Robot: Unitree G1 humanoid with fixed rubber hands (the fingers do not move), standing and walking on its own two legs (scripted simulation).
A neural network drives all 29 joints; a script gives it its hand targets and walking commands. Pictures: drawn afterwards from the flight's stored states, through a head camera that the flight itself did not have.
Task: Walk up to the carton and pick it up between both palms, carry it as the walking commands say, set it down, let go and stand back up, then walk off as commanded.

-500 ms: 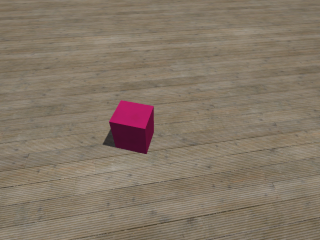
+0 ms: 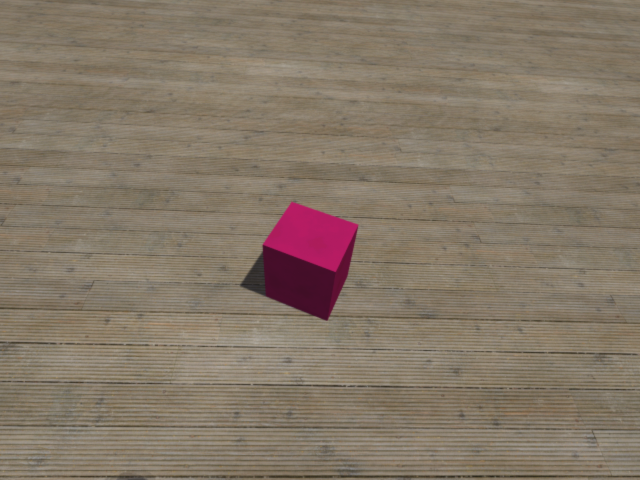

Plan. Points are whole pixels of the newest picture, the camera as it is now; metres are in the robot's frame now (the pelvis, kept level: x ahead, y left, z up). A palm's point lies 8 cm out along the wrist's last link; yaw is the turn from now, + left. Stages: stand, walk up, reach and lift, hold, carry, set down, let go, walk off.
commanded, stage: walk up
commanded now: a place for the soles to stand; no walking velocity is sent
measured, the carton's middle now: (309, 262) +0.90 +0.01 -0.62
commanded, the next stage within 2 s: none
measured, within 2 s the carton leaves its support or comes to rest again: neither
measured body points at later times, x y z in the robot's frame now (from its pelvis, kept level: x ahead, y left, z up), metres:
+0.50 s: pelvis +0.19 -0.03 -0.01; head +0.21 -0.02 +0.44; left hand +0.22 +0.30 -0.11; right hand +0.31 -0.34 -0.10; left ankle +0.25 +0.08 -0.73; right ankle +0.20 -0.16 -0.73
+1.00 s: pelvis +0.35 -0.05 -0.02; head +0.38 -0.05 +0.43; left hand +0.40 +0.29 -0.10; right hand +0.45 -0.37 -0.13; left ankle +0.35 +0.09 -0.71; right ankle +0.42 -0.17 -0.73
